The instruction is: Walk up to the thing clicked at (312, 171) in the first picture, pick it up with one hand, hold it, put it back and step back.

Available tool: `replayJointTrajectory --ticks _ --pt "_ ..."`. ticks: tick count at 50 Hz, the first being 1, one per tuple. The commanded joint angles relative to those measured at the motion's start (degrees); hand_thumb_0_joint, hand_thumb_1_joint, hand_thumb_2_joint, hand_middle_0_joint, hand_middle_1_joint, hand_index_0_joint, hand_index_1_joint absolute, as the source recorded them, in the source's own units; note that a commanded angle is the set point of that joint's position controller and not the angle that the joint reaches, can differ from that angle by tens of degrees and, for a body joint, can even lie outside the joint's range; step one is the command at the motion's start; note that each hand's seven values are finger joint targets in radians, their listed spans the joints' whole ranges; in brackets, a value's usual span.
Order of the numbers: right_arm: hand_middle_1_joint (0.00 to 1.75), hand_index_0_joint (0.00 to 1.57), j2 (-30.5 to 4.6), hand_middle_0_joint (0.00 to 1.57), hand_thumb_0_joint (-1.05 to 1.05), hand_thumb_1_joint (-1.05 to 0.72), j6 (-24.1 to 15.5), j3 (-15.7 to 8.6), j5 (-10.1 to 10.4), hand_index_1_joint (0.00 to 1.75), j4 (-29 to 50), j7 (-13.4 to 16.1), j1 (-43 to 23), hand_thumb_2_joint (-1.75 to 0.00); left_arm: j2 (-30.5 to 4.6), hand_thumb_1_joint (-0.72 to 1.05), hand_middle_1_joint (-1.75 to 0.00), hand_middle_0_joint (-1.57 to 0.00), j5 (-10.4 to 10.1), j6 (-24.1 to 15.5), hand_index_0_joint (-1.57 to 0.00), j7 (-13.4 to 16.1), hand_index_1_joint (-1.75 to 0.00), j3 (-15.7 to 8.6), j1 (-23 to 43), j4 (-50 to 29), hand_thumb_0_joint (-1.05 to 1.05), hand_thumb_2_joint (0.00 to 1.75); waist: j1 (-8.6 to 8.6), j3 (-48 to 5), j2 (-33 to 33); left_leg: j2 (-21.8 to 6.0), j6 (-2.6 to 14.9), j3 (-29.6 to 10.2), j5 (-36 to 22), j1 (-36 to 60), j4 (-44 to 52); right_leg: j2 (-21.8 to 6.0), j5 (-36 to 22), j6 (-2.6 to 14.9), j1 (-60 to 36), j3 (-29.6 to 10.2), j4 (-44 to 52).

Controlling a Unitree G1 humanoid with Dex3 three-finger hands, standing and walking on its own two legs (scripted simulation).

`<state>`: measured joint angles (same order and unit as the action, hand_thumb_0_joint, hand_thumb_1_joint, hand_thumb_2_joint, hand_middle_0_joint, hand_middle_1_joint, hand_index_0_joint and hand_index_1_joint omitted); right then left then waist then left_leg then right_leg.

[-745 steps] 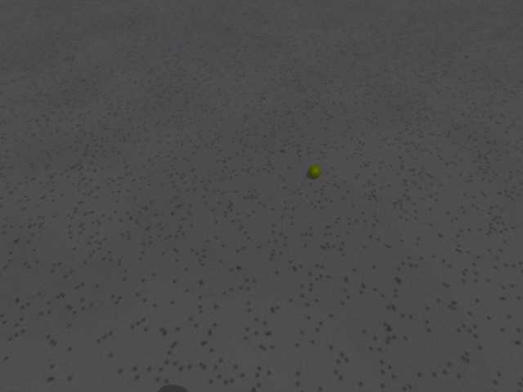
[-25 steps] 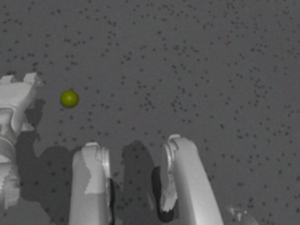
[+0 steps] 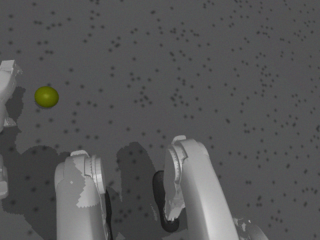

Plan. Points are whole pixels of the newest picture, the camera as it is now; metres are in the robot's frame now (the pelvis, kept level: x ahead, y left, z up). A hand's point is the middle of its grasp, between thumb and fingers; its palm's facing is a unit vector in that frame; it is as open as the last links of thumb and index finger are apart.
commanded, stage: rise first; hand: left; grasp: from above
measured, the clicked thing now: (47, 96) +0.51 +0.28 -0.32
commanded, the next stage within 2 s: approach in 0.58 s
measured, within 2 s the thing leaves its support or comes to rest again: neither
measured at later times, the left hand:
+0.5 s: hand (12, 99) +0.46 +0.32 -0.19, palm faces -0.46 -0.08 -0.89, open 14.1 cm
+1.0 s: hand (39, 85) +0.51 +0.26 -0.21, palm faces -0.41 -0.05 -0.91, open 14.0 cm
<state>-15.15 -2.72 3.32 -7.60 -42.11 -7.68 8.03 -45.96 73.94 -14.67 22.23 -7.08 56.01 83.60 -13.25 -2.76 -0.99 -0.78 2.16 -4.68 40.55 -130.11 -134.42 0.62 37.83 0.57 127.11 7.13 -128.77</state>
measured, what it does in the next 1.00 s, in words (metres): stands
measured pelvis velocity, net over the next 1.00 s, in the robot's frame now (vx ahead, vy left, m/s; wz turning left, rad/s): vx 0.00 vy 0.00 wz -0.03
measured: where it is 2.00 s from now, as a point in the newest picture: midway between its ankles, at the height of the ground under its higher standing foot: (136, 220)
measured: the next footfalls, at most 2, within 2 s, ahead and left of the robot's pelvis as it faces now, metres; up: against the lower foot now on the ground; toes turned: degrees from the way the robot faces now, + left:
none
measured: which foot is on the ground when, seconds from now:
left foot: down 0.00-1.00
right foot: down 0.00-1.00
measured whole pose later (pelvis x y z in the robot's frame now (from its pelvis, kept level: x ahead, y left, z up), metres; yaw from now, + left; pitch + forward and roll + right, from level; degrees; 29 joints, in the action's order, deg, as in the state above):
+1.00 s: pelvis +0.00 +0.00 -0.02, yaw -2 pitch +35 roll -10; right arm -15.8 -4.6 7.5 -8.4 -40.3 -8.4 9.2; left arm -45.8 73.1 -11.5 23.5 -1.2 63.2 85.3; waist -18.1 -0.1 -2.5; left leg -0.9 1.9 -6.4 41.0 -134.1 -139.1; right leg 1.0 37.5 0.6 130.6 8.8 -132.2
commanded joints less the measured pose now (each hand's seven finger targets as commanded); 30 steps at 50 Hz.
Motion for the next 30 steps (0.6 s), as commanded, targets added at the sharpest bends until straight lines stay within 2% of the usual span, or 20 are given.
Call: replayJointTrajectory --ticks 1,2,4,7,8,9,10,11,12,14,15,16,20,24,29,30 --pt "0.3 0.2 -14.6 0.2 0.0 -0.91 0.1 -4.0 -0.1 0.3 0.4 0.9 13.1 -0.9 -16.0 -0.55 -1.02 -0.07 -1.7 0.9 -0.07 1.9 -1.01 -2.0 16.2 -8.0 0.0 1.01 0.2 -40.0 17.7 1.2 -0.26 0.5 -13.2 31.7 14.5 1.7 -12.1 1.64 -18.3 1.0 11.8" --pt "0.3 0.2 -14.5 0.2 0.0 -0.91 0.2 -3.8 -0.2 0.3 0.5 0.8 13.4 -0.9 -15.6 -0.55 -1.01 -0.07 -2.0 0.8 -0.07 1.6 -1.01 -1.3 16.4 -8.6 0.0 1.01 -0.2 -39.8 17.8 1.2 -0.27 0.5 -13.8 31.3 14.2 1.8 -12.8 1.68 -19.3 1.0 11.7" --pt "0.3 0.2 -14.8 0.2 0.0 -0.91 0.4 -3.7 -0.1 0.3 0.6 0.9 13.4 -0.9 -17.0 -0.55 -1.02 -0.07 -2.0 0.9 -0.07 1.3 -1.02 -2.0 16.6 -9.0 0.0 1.01 -0.11 -40.7 18.2 1.1 -0.24 0.6 -14.6 31.3 13.5 1.9 -13.6 1.58 -19.6 0.9 11.4" --pt "0.3 0.2 -15.0 0.2 0.0 -0.91 0.4 -3.2 -0.1 0.3 0.8 0.7 13.9 -0.9 -16.6 -0.56 -1.02 -0.06 -2.3 0.7 -0.07 1.0 -1.02 -1.8 15.9 -8.2 0.0 1.01 -0.66 -39.0 17.4 1.1 -0.17 0.4 -14.5 30.0 12.9 1.8 -13.7 1.51 -19.1 1.0 11.1" --pt "0.3 0.2 -15.3 0.2 0.0 -0.91 0.4 -3.4 -0.3 0.3 0.5 0.7 14.7 -0.9 -18.5 -0.55 -1.03 -0.06 -2.2 0.2 -0.07 1.1 -1.02 -2.9 17.6 -11.4 0.0 1.0 -0.79 -40.5 18.4 1.0 -0.3 0.3 -16.1 30.8 12.6 2.0 -15.0 1.52 -19.6 1.4 10.7" --pt "0.3 0.2 -15.2 0.2 0.0 -0.91 0.4 -3.1 -0.1 0.3 0.7 0.6 14.6 -0.9 -17.5 -0.56 -1.03 -0.06 -2.0 0.5 -0.07 0.8 -1.02 -2.1 15.1 -8.3 0.0 1.01 -0.22 -39.4 18.7 1.1 -0.34 0.6 -15.9 30.9 12.5 2.0 -14.4 1.66 -19.2 1.1 10.8" --pt "0.3 0.2 -15.1 0.2 0.0 -0.91 0.5 -3.0 -0.4 0.3 0.6 0.5 15.2 -0.9 -18.0 -0.56 -1.02 -0.06 -2.2 0.1 -0.07 0.8 -1.02 -2.5 16.2 -10.6 0.0 1.01 -0.94 -39.8 18.9 1.0 -0.36 0.6 -17.3 30.9 12.1 2.0 -16.0 1.47 -20.5 1.4 10.8" --pt "0.3 0.2 -15.3 0.2 0.0 -0.91 0.6 -2.6 -0.1 0.3 1.0 0.4 14.6 -0.9 -16.1 -0.57 -1.02 -0.06 -2.0 0.5 -0.06 0.7 -1.02 -1.4 13.5 -6.8 0.0 1.02 -0.53 -38.5 18.3 1.1 -0.43 0.4 -16.2 30.5 12.5 2.1 -14.7 1.63 -19.5 1.4 10.7" --pt "0.3 0.2 -15.7 0.2 0.0 -0.9 0.5 -2.8 -0.2 0.3 0.9 0.3 14.8 -0.9 -17.2 -0.55 -1.02 -0.06 -2.4 0.3 -0.07 0.8 -1.02 -2.2 15.6 -8.8 0.0 1.01 -1.29 -38.5 18.7 1.0 -0.5 0.1 -16.1 30.4 12.4 2.0 -14.7 1.58 -18.7 1.7 10.4" --pt "0.3 0.2 -16.0 0.2 0.0 -0.9 0.6 -2.7 -0.3 0.3 1.2 0.2 15.1 -0.9 -17.8 -0.56 -1.02 -0.06 -2.6 0.1 -0.06 0.6 -1.02 -2.2 16.5 -10.0 0.0 1.02 -1.31 -39.0 19.3 0.8 -0.57 -0.1 -16.3 30.8 12.4 2.2 -15.0 1.66 -18.7 2.0 10.2" --pt "0.3 0.2 -15.8 0.2 0.0 -0.9 0.6 -2.4 -0.1 0.3 1.4 0.2 14.2 -0.9 -17.2 -0.56 -1.02 -0.06 -2.2 0.3 -0.06 0.4 -1.02 -1.2 15.7 -7.2 0.0 1.02 -1.45 -37.4 19.3 0.9 -0.38 0.3 -14.1 29.1 12.2 2.2 -13.3 1.71 -18.2 1.7 10.4" --pt "0.3 0.2 -15.9 0.2 0.0 -0.9 0.6 -2.4 -0.3 0.3 1.5 0.2 14.5 -0.9 -17.4 -0.55 -1.02 -0.06 -2.5 0.1 -0.07 0.4 -1.02 -1.2 17.0 -9.0 0.0 1.01 -1.85 -37.3 18.5 0.9 -0.2 0.2 -13.8 28.7 11.9 2.3 -13.5 1.59 -18.3 1.9 10.5" --pt "0.3 0.2 -16.1 0.2 0.0 -0.9 0.1 -1.8 -0.4 0.3 1.7 0.3 13.7 -0.9 -18.3 -0.54 -1.02 -0.06 -2.7 -0.1 -0.07 1.1 -1.01 -1.4 18.1 -8.1 0.0 1.01 -2.08 -35.3 18.8 0.9 -0.07 0.4 -8.9 26.1 12.0 2.4 -9.8 1.63 -17.4 2.0 10.4" --pt "0.3 0.2 -16.3 0.2 0.0 -0.9 0.0 -1.7 -0.3 0.3 1.5 0.3 14.0 -0.9 -18.4 -0.56 -1.02 -0.06 -2.0 0.0 -0.06 1.3 -1.02 -1.3 16.9 -7.5 0.0 1.02 -1.9 -36.8 19.1 0.9 -0.28 0.2 -11.0 27.6 11.6 2.5 -11.5 1.68 -17.8 2.3 9.7" --pt "0.3 0.2 -16.7 0.2 0.0 -0.9 -0.1 -1.3 -0.4 0.3 1.6 0.3 13.8 -0.9 -19.1 -0.56 -1.02 -0.06 -1.8 0.2 -0.06 1.9 -1.02 -1.3 18.5 -7.1 0.0 1.02 -2.79 -36.5 19.9 0.8 -0.4 -0.4 -10.3 26.9 11.7 2.5 -11.0 1.74 -16.5 2.8 9.0" --pt "0.3 0.2 -16.8 0.2 0.0 -0.9 -0.1 -1.2 -0.2 0.3 1.7 0.5 13.3 -0.9 -19.2 -0.56 -1.02 -0.06 -2.0 0.3 -0.06 2.0 -1.02 -1.2 18.5 -7.3 0.0 1.02 -2.14 -36.1 20.6 0.7 -0.62 -0.7 -10.5 27.6 12.0 2.3 -11.0 1.88 -15.1 2.8 8.5"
